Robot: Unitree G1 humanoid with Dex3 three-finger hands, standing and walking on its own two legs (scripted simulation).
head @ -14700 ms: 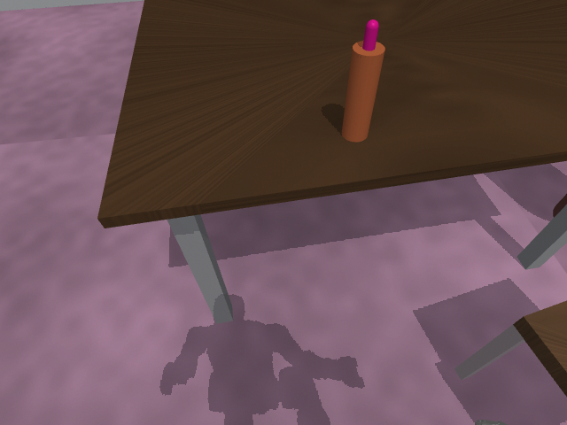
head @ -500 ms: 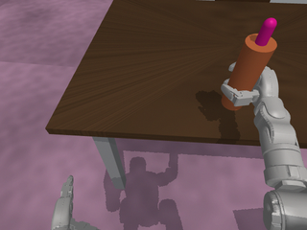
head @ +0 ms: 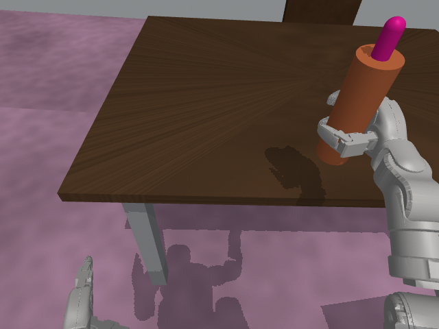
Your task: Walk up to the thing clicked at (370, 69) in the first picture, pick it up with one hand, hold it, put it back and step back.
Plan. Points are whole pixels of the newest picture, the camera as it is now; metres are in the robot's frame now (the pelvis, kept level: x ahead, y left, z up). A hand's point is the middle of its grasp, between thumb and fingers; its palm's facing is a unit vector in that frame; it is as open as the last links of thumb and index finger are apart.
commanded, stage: lift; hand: right
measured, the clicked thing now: (357, 101) +0.36 -0.17 +0.26
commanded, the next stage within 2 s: hold in 0.42 s
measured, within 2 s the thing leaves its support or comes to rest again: neither
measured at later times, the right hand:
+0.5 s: hand (360, 126) +0.33 -0.18 +0.23, palm faces +0.07 +0.99 -0.07, open 8.1 cm
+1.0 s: hand (370, 119) +0.32 -0.18 +0.26, palm faces +0.04 +1.00 -0.08, open 8.1 cm
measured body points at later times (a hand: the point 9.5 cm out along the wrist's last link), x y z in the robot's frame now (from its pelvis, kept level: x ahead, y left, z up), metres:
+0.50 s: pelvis -0.01 +0.00 +0.00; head -0.04 +0.03 +0.45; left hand +0.16 +0.26 -0.06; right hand +0.32 -0.23 +0.24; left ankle +0.03 +0.13 -0.72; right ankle +0.01 -0.14 -0.72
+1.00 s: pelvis -0.01 -0.01 +0.00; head -0.05 +0.03 +0.45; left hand +0.17 +0.25 -0.06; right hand +0.31 -0.23 +0.26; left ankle +0.03 +0.13 -0.72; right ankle +0.01 -0.14 -0.72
